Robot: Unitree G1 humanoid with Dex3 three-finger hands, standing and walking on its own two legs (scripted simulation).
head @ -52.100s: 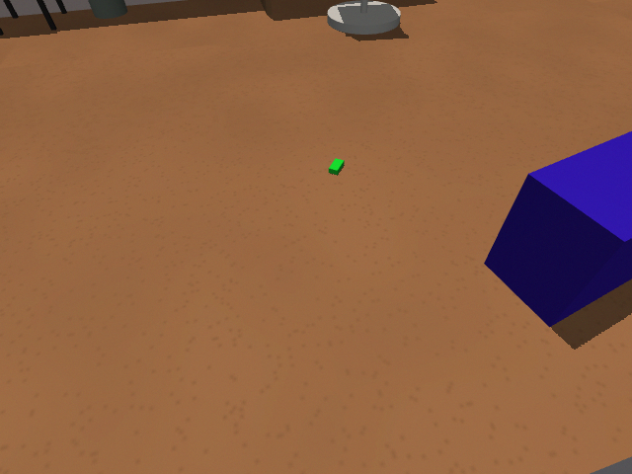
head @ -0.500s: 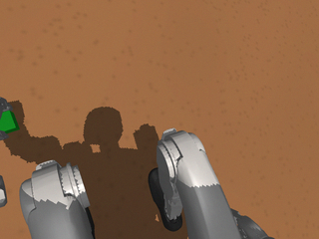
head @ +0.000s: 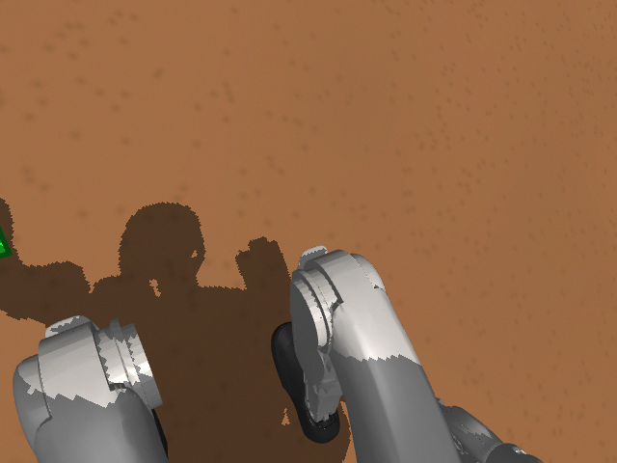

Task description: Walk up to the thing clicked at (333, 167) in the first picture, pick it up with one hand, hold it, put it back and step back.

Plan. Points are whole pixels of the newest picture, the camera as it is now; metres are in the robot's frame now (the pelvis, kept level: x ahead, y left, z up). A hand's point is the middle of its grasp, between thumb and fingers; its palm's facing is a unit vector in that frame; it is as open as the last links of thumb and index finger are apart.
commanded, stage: rest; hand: left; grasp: from above
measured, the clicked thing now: out of the picture +0.42 +0.33 -0.28
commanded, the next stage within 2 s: open in 0.22 s
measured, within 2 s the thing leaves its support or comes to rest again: neither
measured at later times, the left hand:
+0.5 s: hand out of the picture +0.41 +0.32 -0.24, palm faces -0.44 -0.18 -0.88, open 7.9 cm
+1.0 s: hand out of the picture +0.41 +0.32 -0.25, palm faces -0.43 -0.18 -0.89, open 11.9 cm
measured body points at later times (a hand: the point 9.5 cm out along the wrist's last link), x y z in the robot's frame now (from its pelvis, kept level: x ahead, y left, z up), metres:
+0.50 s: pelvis -0.01 +0.00 +0.00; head +0.25 +0.12 +0.34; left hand +0.43 +0.32 -0.19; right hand +0.05 -0.25 -0.06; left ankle +0.06 +0.13 -0.26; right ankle +0.11 -0.13 -0.26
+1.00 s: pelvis -0.01 +0.00 +0.00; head +0.25 +0.13 +0.34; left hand +0.43 +0.33 -0.20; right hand +0.06 -0.25 -0.06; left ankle +0.06 +0.13 -0.26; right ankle +0.11 -0.13 -0.26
